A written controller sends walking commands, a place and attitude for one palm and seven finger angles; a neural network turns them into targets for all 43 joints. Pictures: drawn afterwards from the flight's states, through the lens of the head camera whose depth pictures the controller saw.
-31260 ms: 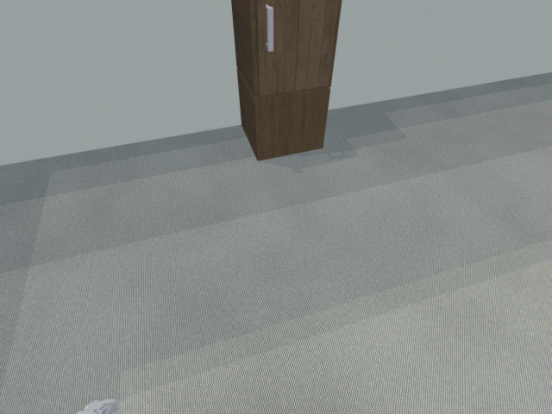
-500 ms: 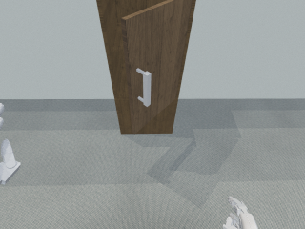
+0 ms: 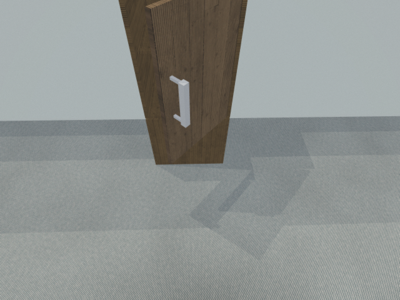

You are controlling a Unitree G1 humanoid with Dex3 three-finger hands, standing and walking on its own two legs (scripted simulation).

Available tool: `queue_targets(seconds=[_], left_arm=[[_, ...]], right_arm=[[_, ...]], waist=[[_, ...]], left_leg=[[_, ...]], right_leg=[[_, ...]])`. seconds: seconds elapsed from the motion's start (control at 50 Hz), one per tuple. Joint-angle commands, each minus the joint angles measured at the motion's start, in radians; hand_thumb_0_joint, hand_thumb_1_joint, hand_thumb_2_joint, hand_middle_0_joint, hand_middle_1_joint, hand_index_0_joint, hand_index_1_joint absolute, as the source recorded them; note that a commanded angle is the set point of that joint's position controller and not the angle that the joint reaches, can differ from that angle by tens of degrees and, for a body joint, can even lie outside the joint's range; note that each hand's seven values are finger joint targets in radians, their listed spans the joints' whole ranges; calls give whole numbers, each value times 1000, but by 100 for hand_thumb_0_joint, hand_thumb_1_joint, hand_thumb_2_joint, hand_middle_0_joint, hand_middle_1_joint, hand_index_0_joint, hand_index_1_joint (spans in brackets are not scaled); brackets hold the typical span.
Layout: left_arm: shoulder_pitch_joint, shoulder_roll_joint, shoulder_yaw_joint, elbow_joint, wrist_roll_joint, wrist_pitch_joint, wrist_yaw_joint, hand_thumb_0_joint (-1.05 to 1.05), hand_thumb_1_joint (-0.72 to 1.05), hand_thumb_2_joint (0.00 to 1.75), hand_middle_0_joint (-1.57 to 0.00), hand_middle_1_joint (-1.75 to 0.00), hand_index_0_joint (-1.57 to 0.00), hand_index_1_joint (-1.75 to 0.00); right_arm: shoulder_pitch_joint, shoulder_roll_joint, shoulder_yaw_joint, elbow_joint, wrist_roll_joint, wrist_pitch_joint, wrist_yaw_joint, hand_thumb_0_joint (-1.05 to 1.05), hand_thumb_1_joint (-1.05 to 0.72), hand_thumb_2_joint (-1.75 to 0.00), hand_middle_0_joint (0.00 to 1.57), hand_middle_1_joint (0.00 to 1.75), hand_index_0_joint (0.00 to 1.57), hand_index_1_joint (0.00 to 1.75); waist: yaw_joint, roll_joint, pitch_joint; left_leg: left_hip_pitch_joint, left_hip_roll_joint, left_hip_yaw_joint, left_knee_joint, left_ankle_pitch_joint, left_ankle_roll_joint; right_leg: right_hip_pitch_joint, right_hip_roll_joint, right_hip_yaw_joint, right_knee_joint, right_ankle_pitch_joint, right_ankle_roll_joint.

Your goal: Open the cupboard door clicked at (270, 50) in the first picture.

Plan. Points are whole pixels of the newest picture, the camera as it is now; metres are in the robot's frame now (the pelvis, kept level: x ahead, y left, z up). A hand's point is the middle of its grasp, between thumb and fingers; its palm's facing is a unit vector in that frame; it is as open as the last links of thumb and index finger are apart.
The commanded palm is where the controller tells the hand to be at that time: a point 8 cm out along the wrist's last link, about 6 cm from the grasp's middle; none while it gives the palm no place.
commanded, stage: let the arm hang, fingers relaxed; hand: left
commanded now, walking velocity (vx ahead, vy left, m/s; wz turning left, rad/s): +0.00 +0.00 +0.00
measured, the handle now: (179, 102) +0.66 +0.08 -0.03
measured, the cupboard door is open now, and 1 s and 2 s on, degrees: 47 47 47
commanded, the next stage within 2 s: look to check the result in 0.80 s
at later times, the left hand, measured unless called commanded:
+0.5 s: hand out of the picture +0.05 +0.21 -0.15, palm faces +0.01 -0.95 -0.31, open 7.3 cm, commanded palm none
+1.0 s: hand out of the picture +0.07 +0.19 -0.16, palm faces +0.01 -0.97 -0.24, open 7.3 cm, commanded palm none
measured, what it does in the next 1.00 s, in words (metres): stands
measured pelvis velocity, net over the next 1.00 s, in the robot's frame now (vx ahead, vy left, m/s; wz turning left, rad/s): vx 0.04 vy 0.00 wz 0.01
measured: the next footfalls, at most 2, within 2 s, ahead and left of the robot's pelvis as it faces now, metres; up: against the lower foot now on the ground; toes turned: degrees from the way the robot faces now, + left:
none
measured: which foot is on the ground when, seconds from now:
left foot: down 0.00-1.00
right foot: down 0.00-1.00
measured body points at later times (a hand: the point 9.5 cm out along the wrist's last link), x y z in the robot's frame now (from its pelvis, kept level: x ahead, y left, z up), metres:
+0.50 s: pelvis +0.01 -0.01 +0.01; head +0.02 -0.03 +0.46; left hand +0.05 +0.26 -0.13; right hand +0.02 -0.24 -0.16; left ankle +0.01 +0.10 -0.73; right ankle +0.04 -0.11 -0.73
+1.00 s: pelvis +0.04 +0.00 +0.01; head +0.06 -0.01 +0.46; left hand +0.07 +0.24 -0.14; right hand +0.06 -0.25 -0.14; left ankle +0.01 +0.10 -0.73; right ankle +0.04 -0.11 -0.73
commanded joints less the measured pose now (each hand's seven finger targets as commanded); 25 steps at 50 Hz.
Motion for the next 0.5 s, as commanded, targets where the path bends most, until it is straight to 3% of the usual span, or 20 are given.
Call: queue_targets(seconds=[0.0, 0.02, 0.06, 0.08, 0.12, 0.3, 0.4, 0.48], left_arm=[[-26, 215, 68, 20, -13, -64, 25, 0, 90, 90, -20, -30, -20, -30], [-18, 216, 68, 51, -13, -66, 27, 0, 90, 90, -20, -30, -20, -30], [-18, 200, 75, 105, -15, -68, 26, 0, 90, 90, -20, -30, -20, -30], [-23, 205, 73, 126, -17, -69, 26, 0, 90, 90, -20, -30, -20, -30], [-30, 209, 77, 162, -17, -72, 25, 0, 90, 90, -20, -30, -20, -30], [-47, 193, 72, 260, -21, -71, 30, 0, 90, 90, -20, -30, -20, -30], [-53, 187, 72, 277, -20, -71, 33, 0, 90, 90, -20, -30, -20, -30], [-54, 181, 73, 278, -19, -73, 35, 0, 90, 90, -20, -30, -20, -30]], right_arm=[[-24, -103, -18, -7, 5, -18, -13, 0, -90, -90, 20, 30, 20, 30], [-12, -100, -19, 8, 8, -14, -15, 0, -90, -90, 20, 30, 20, 30], [13, -88, -23, 45, 4, -9, -18, 0, -90, -90, 20, 30, 20, 30], [30, -84, -23, 61, 5, -8, -19, 0, -90, -90, 20, 30, 20, 30], [54, -91, -29, 84, 8, -5, -21, 0, -90, -90, 20, 30, 20, 30], [115, -81, -30, 162, 6, -6, -27, 0, -90, -90, 20, 30, 20, 30], [111, -71, -28, 181, 5, -7, -27, 0, -90, -90, 20, 30, 20, 30], [105, -61, -26, 188, 5, -12, -28, 0, -90, -90, 20, 30, 20, 30]], waist=[[30, 136, -98], [32, 120, -89], [29, 167, -79], [28, 162, -76], [27, 93, -55], [22, -18, -14], [21, -35, 6], [24, -10, -12]], left_leg=[[-11, 94, -129, -149, 60, 5], [-10, 94, -126, -147, 40, 3], [-16, 91, -126, -159, -10, 3], [-19, 90, -125, -164, -19, 2], [-10, 94, -123, -161, -25, 3], [19, 103, -121, -190, 11, 10], [28, 106, -116, -201, 31, 10], [36, 111, -119, -214, 64, 9]], right_leg=[[140, -78, 154, -162, 2, -30], [143, -81, 152, -187, -23, -32], [147, -86, 159, -218, -63, -40], [155, -87, 159, -226, -71, -42], [144, -88, 155, -254, -101, -43], [126, -87, 144, -280, -109, -39], [118, -85, 137, -280, -91, -33], [144, -83, 132, -266, -33, -29]])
